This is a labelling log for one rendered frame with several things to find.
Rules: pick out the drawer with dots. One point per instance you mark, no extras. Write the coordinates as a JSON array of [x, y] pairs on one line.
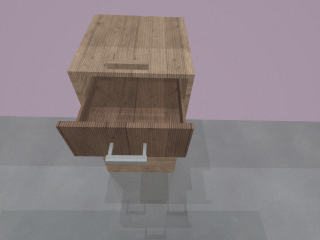
[[128, 112]]

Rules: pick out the cabinet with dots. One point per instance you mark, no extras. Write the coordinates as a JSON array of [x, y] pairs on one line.
[[162, 41]]

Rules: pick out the handle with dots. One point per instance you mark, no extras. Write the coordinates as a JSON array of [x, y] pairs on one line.
[[126, 159], [121, 64]]

